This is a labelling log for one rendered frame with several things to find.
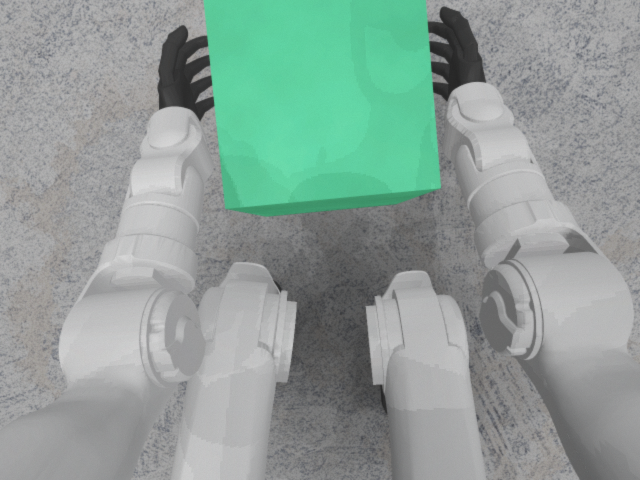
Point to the left robot hand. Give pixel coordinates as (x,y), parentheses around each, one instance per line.
(175,87)

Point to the robot right upper arm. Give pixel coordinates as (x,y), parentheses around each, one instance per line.
(567,319)

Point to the right robot hand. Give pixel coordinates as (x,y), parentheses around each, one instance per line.
(465,63)

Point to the robot left upper arm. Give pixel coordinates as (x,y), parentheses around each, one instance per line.
(123,354)

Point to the left robot forearm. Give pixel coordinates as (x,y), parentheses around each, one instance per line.
(160,219)

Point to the right robot forearm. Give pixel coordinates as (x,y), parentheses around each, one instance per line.
(504,189)

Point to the carton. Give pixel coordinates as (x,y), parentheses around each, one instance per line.
(322,105)

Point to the right robot shin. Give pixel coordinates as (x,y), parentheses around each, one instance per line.
(452,317)

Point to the robot right foot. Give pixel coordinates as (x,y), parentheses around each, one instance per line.
(383,400)

